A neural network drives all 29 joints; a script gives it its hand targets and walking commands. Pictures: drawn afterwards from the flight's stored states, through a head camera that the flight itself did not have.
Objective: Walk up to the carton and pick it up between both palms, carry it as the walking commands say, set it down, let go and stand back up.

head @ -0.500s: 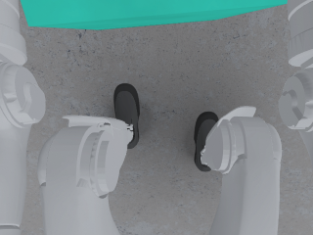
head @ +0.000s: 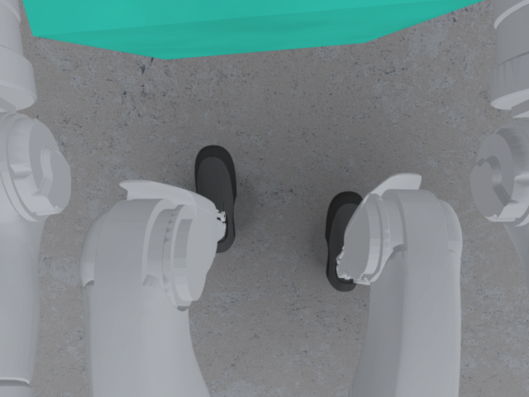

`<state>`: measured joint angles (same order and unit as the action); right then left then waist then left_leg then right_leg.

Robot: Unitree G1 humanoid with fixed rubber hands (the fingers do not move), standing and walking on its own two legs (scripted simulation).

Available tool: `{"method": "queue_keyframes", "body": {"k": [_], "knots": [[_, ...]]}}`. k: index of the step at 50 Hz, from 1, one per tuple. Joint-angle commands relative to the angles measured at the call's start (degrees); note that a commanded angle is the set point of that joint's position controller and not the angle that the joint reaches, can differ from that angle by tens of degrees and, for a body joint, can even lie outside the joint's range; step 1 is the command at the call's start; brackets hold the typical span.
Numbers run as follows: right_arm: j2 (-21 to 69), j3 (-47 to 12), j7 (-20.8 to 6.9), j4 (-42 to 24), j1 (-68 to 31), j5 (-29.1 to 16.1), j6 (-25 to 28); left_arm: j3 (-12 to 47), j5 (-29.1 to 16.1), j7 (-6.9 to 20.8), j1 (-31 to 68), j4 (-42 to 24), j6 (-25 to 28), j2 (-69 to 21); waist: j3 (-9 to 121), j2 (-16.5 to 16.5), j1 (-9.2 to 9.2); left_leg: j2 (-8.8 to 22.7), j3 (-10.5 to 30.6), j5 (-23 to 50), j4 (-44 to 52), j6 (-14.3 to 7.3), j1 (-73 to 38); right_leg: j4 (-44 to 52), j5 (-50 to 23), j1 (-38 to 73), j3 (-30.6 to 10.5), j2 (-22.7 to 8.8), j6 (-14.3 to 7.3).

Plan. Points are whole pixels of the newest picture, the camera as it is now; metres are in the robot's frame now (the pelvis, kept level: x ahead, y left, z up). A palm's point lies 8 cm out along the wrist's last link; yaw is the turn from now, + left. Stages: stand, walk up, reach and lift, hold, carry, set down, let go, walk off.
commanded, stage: reach and lift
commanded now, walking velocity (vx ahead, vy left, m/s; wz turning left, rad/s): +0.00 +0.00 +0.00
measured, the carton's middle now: out of the picture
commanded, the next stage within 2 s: none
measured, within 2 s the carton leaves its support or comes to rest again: neither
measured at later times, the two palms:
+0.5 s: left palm out of the picture +0.57 +0.25 -0.12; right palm out of the picture +0.59 -0.14 -0.12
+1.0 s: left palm out of the picture +0.54 +0.25 -0.01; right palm out of the picture +0.57 -0.14 -0.01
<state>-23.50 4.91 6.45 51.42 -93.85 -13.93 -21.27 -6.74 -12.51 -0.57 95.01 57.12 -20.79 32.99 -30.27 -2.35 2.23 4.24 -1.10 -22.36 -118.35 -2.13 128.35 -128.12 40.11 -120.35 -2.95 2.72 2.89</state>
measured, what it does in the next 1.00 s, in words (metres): rises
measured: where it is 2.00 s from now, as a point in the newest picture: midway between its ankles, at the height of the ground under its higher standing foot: (279, 236)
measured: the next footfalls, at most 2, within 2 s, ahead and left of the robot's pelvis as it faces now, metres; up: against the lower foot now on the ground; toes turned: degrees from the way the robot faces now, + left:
none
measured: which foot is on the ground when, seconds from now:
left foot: down 0.00-1.00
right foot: down 0.00-1.00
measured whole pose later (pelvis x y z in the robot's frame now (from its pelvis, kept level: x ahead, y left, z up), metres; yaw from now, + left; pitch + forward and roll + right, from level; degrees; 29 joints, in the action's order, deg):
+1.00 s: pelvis -0.01 +0.00 +0.11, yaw -1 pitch +31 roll +1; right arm -17.4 15.2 -0.1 46.0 -86.1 -1.8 -28.1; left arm -24.3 3.5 5.8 81.5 43.1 -27.2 24.5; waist -25.8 -4.2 2.9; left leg 1.2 1.4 -20.2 -98.5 0.7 109.6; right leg -107.0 33.7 -104.5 -3.4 3.9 2.3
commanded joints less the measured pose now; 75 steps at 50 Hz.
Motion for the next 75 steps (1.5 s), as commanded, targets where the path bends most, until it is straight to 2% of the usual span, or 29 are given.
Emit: {"method": "queue_keyframes", "body": {"k": [1,5,7,10,14,18,21,22,23,24,25,29,30,31,33,39,46,51,54,56,57,58,60,66,67,68,70,73,75], "knots": [[48.2,-16.4,-12.3,-23.2,-41.2,-6.7,0.9,8.5,-5.9,11.0,44.6,-27.1,2.2,-41.0,121.6,-0.1,5.49,-6.7,-0.1,29.8,5.1,-2.3,-81.5,20.3,-21.0,24.6,6.5,4.7,-2.1],[54.5,-5.7,-17.6,-2.4,-35.8,2.7,-0.8,1.5,3.0,14.7,36.3,-9.9,0.8,-47.0,81.9,-2.1,7.68,-5.6,-1.3,7.1,10.4,-2.6,-59.3,23.4,-2.1,8.8,7.3,3.6,-3.0],[47.0,-1.4,-18.6,-1.0,-31.2,6.3,-1.2,0.8,3.6,15.2,31.9,-5.5,-0.5,-44.9,74.7,-0.8,2.91,-5.6,-0.6,1.0,13.2,-2.0,-60.7,25.0,1.5,7.0,8.9,3.3,-3.2],[55.8,-2.3,-21.2,-2.0,-31.6,6.6,-2.4,-3.1,7.2,18.2,26.1,1.0,-2.9,-52.8,68.0,-3.4,5.85,-5.5,-1.2,-1.8,14.3,-2.1,-54.5,27.3,2.4,7.7,7.8,3.6,-2.9],[55.8,-5.4,-21.6,-11.9,-39.4,2.1,-1.7,-0.1,4.6,18.6,33.2,-14.8,-1.8,-52.6,86.2,-2.4,9.13,-6.7,-1.4,11.7,12.5,-2.3,-60.5,27.2,-9.0,15.5,6.9,4.6,-2.5],[57.8,-7.9,-19.7,-17.2,-37.6,-2.5,-1.9,5.5,-1.3,17.1,43.7,-30.8,-1.0,-50.1,118.7,-1.4,5.58,-7.4,0.4,29.2,10.7,-1.7,-80.1,25.7,-21.0,24.9,8.2,5.5,-1.7],[53.2,-15.9,-15.7,-39.6,-43.0,-9.3,-1.7,9.1,-4.0,13.0,46.6,-52.5,-1.2,-41.6,156.8,5.0,8.8,-8.0,1.1,51.2,8.8,-1.0,-104.6,23.5,-34.7,37.0,8.3,7.6,-1.6],[48.2,-19.1,-14.5,-46.9,-44.9,-9.3,-2.1,11.8,-7.6,11.8,45.7,-56.1,-2.2,-44.0,172.1,0.0,4.81,-8.8,3.2,61.6,6.5,-1.4,-112.2,22.6,-42.8,43.2,7.8,7.1,-1.5],[45.1,-19.5,-13.1,-49.0,-44.4,-11.1,-2.5,11.3,-6.1,9.3,44.5,-63.2,-2.3,-37.6,179.7,6.4,7.49,-8.7,3.6,69.0,5.1,-0.6,-123.8,21.7,-41.2,38.5,7.7,7.8,-1.6],[42.9,-19.9,-12.5,-57.8,-46.2,-10.8,-2.7,16.8,-7.8,8.2,40.7,-64.2,-4.4,-46.1,187.9,9.6,2.05,-8.9,5.8,80.1,4.9,0.0,-139.6,22.9,-40.8,34.0,9.4,8.5,-1.5],[39.2,-17.0,-11.8,-47.9,-38.4,-9.2,-3.6,14.4,-4.2,6.9,36.2,-58.5,-5.2,-41.5,174.7,13.1,4.83,-7.7,6.2,79.8,4.3,0.3,-137.0,24.6,-32.3,21.7,7.3,7.6,-1.9],[48.5,-14.3,-13.2,-27.6,-28.2,-0.7,-5.2,10.8,-0.4,9.7,32.2,-40.4,-6.3,-44.1,137.7,0.5,3.14,-7.8,2.5,40.9,13.0,-0.6,-98.7,30.9,-23.1,26.9,6.8,5.6,-2.4],[52.3,-14.6,-14.3,-20.1,-31.9,1.0,-5.0,5.1,4.0,11.3,29.3,-26.2,-6.2,-45.5,117.9,-3.9,10.01,-8.0,-0.2,25.5,16.2,-1.1,-77.9,31.5,-17.4,28.3,5.5,5.0,-2.1],[58.3,-11.9,-15.8,-10.7,-29.0,3.9,-5.2,7.5,3.8,13.6,27.7,-20.2,-5.8,-50.7,105.1,-7.0,6.16,-7.5,-1.3,12.8,19.4,-1.5,-69.6,32.4,-10.4,28.9,7.5,4.5,-1.8],[57.8,-3.5,-18.4,1.9,-21.3,10.0,-6.4,-0.4,11.3,15.9,23.0,-9.6,-5.7,-47.8,79.7,-5.6,10.59,-6.4,-2.7,-2.3,22.4,-1.6,-53.3,35.3,1.7,21.3,5.5,2.7,-2.4],[56.8,1.6,-21.4,-9.8,-29.9,11.3,-3.0,-12.4,19.2,20.8,8.7,1.1,-6.6,-55.0,68.1,-5.8,13.86,-6.3,-3.6,-2.7,24.4,-1.8,-47.6,38.0,-0.8,22.0,4.8,3.7,-1.4],[66.9,-6.7,-18.1,-23.1,-32.5,-0.3,-2.2,6.0,2.4,20.0,41.4,-40.8,-1.5,-51.1,123.4,-3.8,7.74,-10.0,-3.7,22.8,24.5,-0.6,-70.3,36.7,-29.9,48.9,5.8,6.1,-0.8],[54.1,-10.2,-12.9,-29.0,-35.9,-2.2,-3.5,3.2,1.4,14.9,37.2,-40.7,-4.3,-40.6,143.2,-1.0,10.66,-10.2,-3.2,28.8,23.4,0.2,-86.3,37.4,-27.4,52.5,4.9,6.6,-0.7],[51.7,-16.5,-15.2,-34.5,-38.0,-2.8,-5.0,13.6,-0.8,13.7,33.9,-37.9,-8.2,-54.4,154.7,5.9,5.39,-9.9,-1.8,31.2,25.0,2.7,-105.6,38.9,-25.6,49.5,7.9,7.3,-1.2],[51.2,-19.0,-14.7,-43.5,-34.3,-2.4,-4.4,15.2,0.7,12.7,25.2,-44.6,-8.9,-56.8,163.0,6.8,7.68,-9.6,0.1,53.7,22.4,3.4,-117.1,37.3,-35.7,48.1,9.2,8.8,-0.8],[47.1,-17.0,-14.7,-46.8,-36.4,-2.4,-5.0,15.6,-2.0,11.6,27.2,-49.6,-9.9,-55.5,171.2,5.3,4.21,-9.4,3.1,53.3,23.0,2.2,-126.0,37.4,-33.1,46.8,10.4,9.2,-1.2],[48.8,-18.8,-15.7,-43.5,-36.0,-4.0,-5.3,14.2,-0.7,11.2,26.0,-47.2,-10.5,-55.9,165.8,5.0,7.97,-8.7,2.2,51.3,23.7,2.3,-122.5,37.8,-29.8,42.2,10.0,9.3,-1.2],[52.5,-19.1,-16.7,-37.8,-32.1,-2.8,-5.9,16.3,-1.8,11.6,30.6,-51.0,-9.3,-57.0,158.1,4.4,6.44,-8.7,1.0,42.9,26.2,2.3,-112.9,38.9,-31.0,46.0,8.7,8.4,-1.8],[57.5,-0.3,-25.3,-5.3,-20.4,10.9,-6.2,5.0,10.8,17.4,16.7,-14.7,-9.5,-65.4,92.2,3.1,4.41,-7.2,1.7,-2.9,38.3,1.5,-80.1,47.5,-0.6,22.8,8.1,3.6,-3.4],[58.9,-0.7,-26.5,-7.5,-23.1,10.2,-5.4,3.1,12.2,18.2,16.8,-15.6,-8.9,-65.0,90.4,2.5,7.96,-7.2,0.6,-3.4,38.4,1.2,-76.3,47.9,-0.7,25.7,6.6,3.1,-3.1],[58.8,0.6,-26.4,-6.2,-22.7,12.0,-5.3,3.0,11.3,19.5,17.0,-14.9,-8.9,-65.3,90.0,0.2,4.68,-7.7,-0.1,-3.3,38.0,1.6,-72.2,49.2,-1.6,28.5,7.1,2.9,-2.8],[60.2,3.1,-27.5,-6.5,-23.9,11.7,-5.4,-0.4,14.1,20.9,15.2,-10.9,-10.0,-66.6,83.1,5.4,7.19,-7.9,-2.3,-7.4,40.7,1.3,-71.7,51.2,1.6,28.2,5.7,2.9,-2.8],[63.6,4.6,-27.1,-9.7,-28.7,10.9,-4.2,-6.1,14.9,21.9,17.0,-13.0,-8.6,-64.0,79.5,-3.0,10.28,-8.7,-2.8,-6.9,42.5,-0.3,-65.7,51.8,0.2,33.0,5.9,3.0,-1.3],[64.2,10.6,-26.7,-2.0,-22.0,14.5,-4.8,-7.7,15.1,22.1,16.3,-14.1,-7.5,-64.0,77.4,-4.9,6.36,-8.9,-2.0,-6.4,42.6,-0.1,-64.6,53.0,-0.8,30.5,6.9,3.6,-1.4]]}}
